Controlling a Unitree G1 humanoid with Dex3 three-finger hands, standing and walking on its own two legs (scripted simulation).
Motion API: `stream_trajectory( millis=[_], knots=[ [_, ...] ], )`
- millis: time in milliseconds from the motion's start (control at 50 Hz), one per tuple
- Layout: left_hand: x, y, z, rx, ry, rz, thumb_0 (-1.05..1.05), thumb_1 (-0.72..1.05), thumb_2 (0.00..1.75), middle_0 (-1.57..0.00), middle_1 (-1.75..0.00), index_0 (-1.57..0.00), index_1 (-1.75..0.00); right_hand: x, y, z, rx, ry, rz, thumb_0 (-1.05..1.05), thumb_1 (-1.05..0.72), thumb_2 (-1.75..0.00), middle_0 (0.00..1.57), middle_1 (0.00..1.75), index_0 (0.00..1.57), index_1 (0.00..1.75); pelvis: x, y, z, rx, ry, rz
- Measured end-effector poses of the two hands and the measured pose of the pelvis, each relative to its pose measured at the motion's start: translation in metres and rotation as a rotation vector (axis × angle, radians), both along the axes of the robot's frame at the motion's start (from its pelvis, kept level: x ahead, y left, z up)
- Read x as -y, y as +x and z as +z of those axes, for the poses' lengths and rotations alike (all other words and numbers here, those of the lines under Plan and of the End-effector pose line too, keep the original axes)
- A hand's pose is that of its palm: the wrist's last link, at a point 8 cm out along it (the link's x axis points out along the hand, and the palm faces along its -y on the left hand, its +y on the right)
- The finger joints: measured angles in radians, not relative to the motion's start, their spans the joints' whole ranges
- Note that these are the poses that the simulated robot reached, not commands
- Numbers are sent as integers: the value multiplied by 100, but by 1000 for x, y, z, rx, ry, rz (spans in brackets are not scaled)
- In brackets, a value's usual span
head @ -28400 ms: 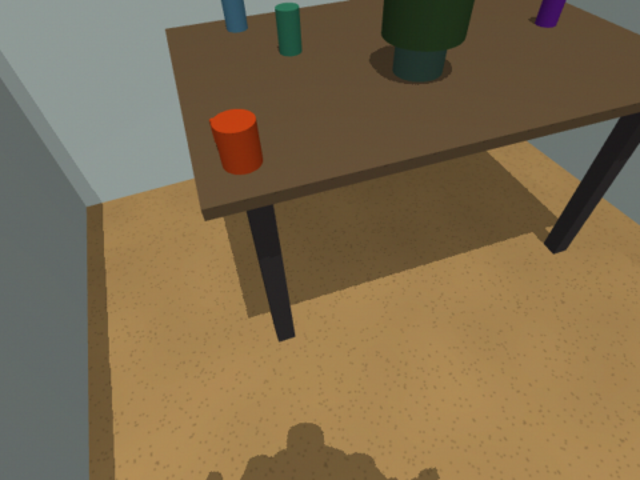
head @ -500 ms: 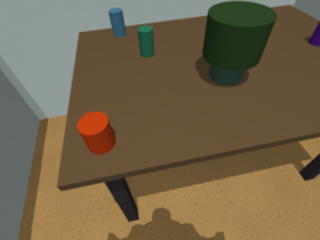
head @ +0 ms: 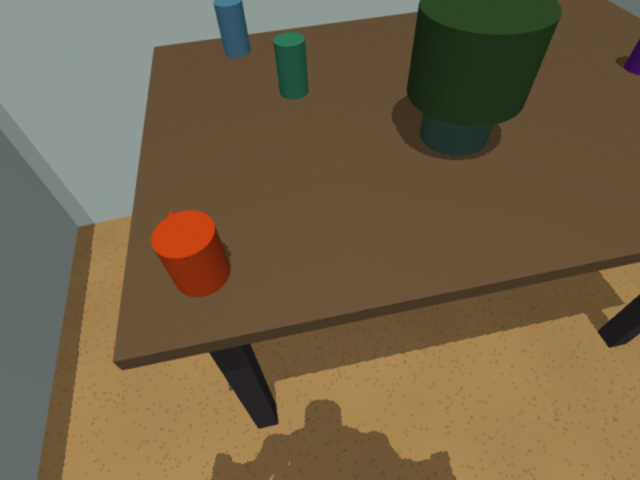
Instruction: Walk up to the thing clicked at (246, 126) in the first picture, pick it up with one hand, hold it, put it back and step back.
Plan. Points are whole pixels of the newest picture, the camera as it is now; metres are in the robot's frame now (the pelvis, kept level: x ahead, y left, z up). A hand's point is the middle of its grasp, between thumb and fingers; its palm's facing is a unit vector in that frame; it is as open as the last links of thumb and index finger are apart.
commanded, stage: step back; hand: left
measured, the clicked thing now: (189, 247) +0.45 +0.23 +0.01
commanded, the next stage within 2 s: none
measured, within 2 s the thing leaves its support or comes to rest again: neither
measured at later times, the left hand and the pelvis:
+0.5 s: hand out of the picture +0.03 +0.33 -0.18, palm faces -0.07 -0.93 -0.36, open 7.4 cm; pelvis -0.09 +0.06 -0.01, yaw -2 degrees
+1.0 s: hand out of the picture -0.08 +0.31 -0.15, palm faces +0.00 -0.91 -0.41, open 7.4 cm; pelvis -0.21 +0.05 -0.02, yaw +1 degrees
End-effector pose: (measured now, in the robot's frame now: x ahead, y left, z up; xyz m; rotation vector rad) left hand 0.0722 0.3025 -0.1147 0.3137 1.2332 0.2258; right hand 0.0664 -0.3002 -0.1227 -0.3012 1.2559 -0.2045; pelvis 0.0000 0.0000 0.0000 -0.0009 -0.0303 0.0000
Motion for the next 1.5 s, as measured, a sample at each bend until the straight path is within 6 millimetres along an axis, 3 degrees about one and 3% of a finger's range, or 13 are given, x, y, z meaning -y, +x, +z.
stream_trajectory(
  millis=[160, 260, 300, 380, 520, 720, 880, 1000, 1100, 1240, 1380, 1500],
  knots=[
    [-28, 4, -7, 44, 35, -45, 1, 90, 90, -21, -30, -21, -30, 0, -15, 0, 7, -60, -2, 0, -90, -90, 20, 30, 20, 30, -23, -35, -12, -10, 5, 6],
    [-56, 14, -27, 113, 25, -66, 1, 90, 90, -21, -30, -21, -30, -16, -51, -2, -23, -124, 15, 0, -90, -90, 20, 30, 20, 30, -47, -59, -29, -9, 6, 23],
    [-61, 11, -29, 118, 19, -56, 1, 90, 90, -21, -30, -21, -30, -26, -69, 1, -55, -120, 17, 0, -90, -90, 20, 30, 20, 30, -52, -67, -27, -3, 1, 22],
    [-66, -8, -26, 86, 6, -50, 1, 90, 90, -21, -30, -21, -30, -42, -92, 13, -84, -116, 5, 0, -90, -90, 20, 30, 21, 30, -58, -76, -15, -21, -19, 11],
    [-68, -57, -25, -4, 8, -78, 1, 90, 90, -21, -30, -21, -30, -54, -101, 13, 6, -104, -17, 1, -90, -90, 20, 30, 21, 31, -64, -97, -12, -18, -19, -37],
    [-47, -109, -12, 18, 46, -108, 1, 90, 90, -21, -30, -21, -30, -35, -122, -14, 105, -38, -32, 0, -90, -90, 20, 30, 21, 31, -45, -142, -24, 13, -18, -65],
    [-41, -140, 12, 90, 61, -86, 1, 90, 90, -21, -30, -21, -30, -28, -155, -7, 87, -41, 9, 1, -90, -90, 20, 30, 21, 30, -43, -177, -13, -8, 25, -44],
    [-51, -158, 6, 183, 56, -76, 1, 90, 90, -21, -30, -21, -30, -34, -188, -8, 46, -80, 67, 1, -90, -90, 20, 30, 20, 30, -51, -213, -20, -5, 13, 10],
    [-66, -191, -13, 167, 26, -56, 1, 90, 90, -21, -30, -21, -30, -48, -220, -3, 56, -93, 84, 1, -90, -90, 20, 30, 21, 30, -62, -245, -27, 18, 23, 15],
    [-71, -255, -13, 80, 15, -22, 1, 90, 90, -21, -30, -21, -30, -51, -257, 18, 82, -101, 66, 1, -90, -90, 20, 30, 21, 31, -58, -281, -14, 4, -18, -14],
    [-61, -321, -18, -12, 39, -53, 1, 90, 90, -21, -30, -21, -30, -31, -283, 14, 167, -101, 63, 1, -90, -90, 20, 30, 21, 31, -43, -330, -21, 1, -13, -69],
    [-35, -377, -11, -22, 58, -59, 1, 90, 90, -21, -30, -21, -30, -3, -325, -6, 167, -73, 19, 0, -90, -90, 20, 30, 21, 31, -23, -373, -27, 11, -12, -65]
  ],
)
